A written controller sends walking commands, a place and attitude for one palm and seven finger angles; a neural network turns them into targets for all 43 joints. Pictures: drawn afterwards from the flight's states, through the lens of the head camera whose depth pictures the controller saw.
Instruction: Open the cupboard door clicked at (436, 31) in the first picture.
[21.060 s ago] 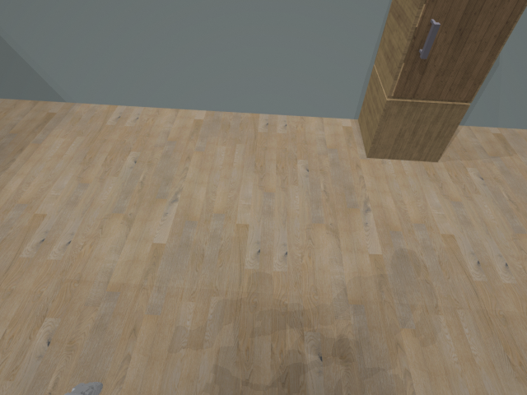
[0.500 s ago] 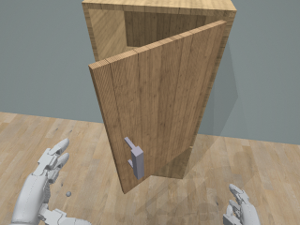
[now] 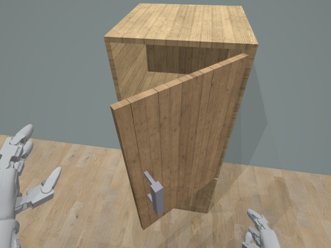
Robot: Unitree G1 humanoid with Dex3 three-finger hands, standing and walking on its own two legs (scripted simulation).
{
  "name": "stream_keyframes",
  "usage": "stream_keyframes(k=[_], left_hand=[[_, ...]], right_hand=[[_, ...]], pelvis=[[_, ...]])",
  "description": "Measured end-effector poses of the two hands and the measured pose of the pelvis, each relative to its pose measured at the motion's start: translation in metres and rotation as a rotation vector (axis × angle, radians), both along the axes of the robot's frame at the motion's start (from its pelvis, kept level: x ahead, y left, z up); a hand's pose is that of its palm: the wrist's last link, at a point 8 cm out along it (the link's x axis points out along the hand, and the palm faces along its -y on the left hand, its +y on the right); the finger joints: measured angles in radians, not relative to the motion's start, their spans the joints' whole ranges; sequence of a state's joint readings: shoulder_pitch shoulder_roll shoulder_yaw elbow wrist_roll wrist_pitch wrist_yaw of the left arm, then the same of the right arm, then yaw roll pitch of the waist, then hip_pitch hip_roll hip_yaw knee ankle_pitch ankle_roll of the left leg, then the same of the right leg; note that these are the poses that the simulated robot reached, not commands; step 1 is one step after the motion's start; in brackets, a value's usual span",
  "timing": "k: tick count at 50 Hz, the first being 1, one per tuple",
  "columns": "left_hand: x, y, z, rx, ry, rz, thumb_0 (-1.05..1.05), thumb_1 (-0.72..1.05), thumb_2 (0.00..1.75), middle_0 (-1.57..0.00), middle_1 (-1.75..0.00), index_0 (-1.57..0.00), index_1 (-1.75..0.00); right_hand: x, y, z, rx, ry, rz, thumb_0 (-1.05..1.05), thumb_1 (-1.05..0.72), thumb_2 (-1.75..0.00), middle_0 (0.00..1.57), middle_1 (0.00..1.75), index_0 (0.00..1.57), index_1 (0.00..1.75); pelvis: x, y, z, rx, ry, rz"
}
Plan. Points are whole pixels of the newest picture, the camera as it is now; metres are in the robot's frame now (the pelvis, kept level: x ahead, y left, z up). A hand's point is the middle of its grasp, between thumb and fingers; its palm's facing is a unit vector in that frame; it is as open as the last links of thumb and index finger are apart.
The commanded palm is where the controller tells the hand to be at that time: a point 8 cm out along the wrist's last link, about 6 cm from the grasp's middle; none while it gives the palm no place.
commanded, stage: draw the hand back to the body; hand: left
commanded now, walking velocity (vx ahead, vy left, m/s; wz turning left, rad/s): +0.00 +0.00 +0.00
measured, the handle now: (153, 193) +0.29 +0.08 -0.05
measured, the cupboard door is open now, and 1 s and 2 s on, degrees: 45 45 45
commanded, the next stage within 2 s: step back with the hand held close in 0.46 s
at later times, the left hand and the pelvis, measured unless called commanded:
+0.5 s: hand (39, 175) +0.19 +0.26 +0.17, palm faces +0.47 -0.79 -0.39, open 7.5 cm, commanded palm +0.14 +0.29 +0.18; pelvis +0.00 -0.01 +0.01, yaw -1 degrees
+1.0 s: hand (31, 185) +0.17 +0.26 +0.17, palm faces +0.35 -0.78 -0.52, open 7.4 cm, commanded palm +0.11 +0.30 +0.18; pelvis -0.05 +0.01 +0.01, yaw -3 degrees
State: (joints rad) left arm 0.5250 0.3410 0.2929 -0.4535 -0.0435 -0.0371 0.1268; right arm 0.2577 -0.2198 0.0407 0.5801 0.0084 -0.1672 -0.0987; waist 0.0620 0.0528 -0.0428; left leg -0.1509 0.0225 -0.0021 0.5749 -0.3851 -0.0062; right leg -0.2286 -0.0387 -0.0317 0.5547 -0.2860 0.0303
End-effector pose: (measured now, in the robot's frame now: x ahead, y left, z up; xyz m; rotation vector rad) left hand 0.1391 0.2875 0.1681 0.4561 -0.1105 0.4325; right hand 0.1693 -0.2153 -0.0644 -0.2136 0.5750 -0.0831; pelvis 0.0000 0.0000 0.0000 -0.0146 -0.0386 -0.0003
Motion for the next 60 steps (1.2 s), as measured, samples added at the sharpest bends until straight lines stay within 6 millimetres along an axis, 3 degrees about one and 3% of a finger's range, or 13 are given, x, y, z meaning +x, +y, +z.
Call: stream_keyframes(k=[7,14,33,41,48,60], left_hand=[[0.005,0.011,0.025,0.041,-0.09,0.028,0.01,0.69,0.81,-0.2,-0.3,-0.2,-0.3],[0.007,0.005,0.017,0.002,-0.06,0.018,0.01,0.83,0.87,-0.2,-0.3,-0.2,-0.3],[0.007,0.006,0.022,0.035,-0.077,0.019,0.02,0.88,0.9,-0.21,-0.3,-0.21,-0.3],[0.015,0.005,0.016,0.091,-0.007,-0.07,0.02,0.89,0.9,-0.2,-0.3,-0.2,-0.3],[-0.002,0.009,0.018,0.141,0.003,-0.116,0.02,0.88,0.9,-0.21,-0.3,-0.21,-0.3],[-0.055,0.017,0.016,0.158,-0.093,-0.057,0.02,0.88,0.9,-0.21,-0.3,-0.21,-0.3]], right_hand=[[0.003,-0.006,0.004,-0.007,0.009,-0.002,0.02,-0.91,-0.9,0.21,0.3,0.2,0.3],[-0.001,-0.011,0.003,-0.002,0.036,-0.011,0.02,-0.91,-0.9,0.21,0.3,0.2,0.3],[-0.008,-0.012,0.002,0.002,0.063,-0.013,0.02,-0.91,-0.9,0.21,0.3,0.2,0.3],[-0.025,-0.026,0.007,-0.028,0.104,-0.099,0.01,-0.91,-0.9,0.21,0.3,0.21,0.3],[-0.055,-0.031,0.008,-0.05,0.138,-0.159,0.01,-0.91,-0.9,0.21,0.3,0.2,0.3],[-0.102,-0.019,-0.003,-0.045,0.132,-0.119,0.01,-0.91,-0.9,0.21,0.3,0.2,0.3]], pelvis=[[-0.001,-0.002,0.006,0.002,-0.019,-0.008],[-0.002,-0.004,0.009,0.003,-0.026,-0.015],[-0.008,-0.007,0.011,-0.003,-0.023,-0.018],[-0.022,0.001,0.012,0.007,0.026,-0.043],[-0.041,0.007,0.01,0.015,0.029,-0.05],[-0.084,0.009,-0.002,0.015,0.012,-0.031]])
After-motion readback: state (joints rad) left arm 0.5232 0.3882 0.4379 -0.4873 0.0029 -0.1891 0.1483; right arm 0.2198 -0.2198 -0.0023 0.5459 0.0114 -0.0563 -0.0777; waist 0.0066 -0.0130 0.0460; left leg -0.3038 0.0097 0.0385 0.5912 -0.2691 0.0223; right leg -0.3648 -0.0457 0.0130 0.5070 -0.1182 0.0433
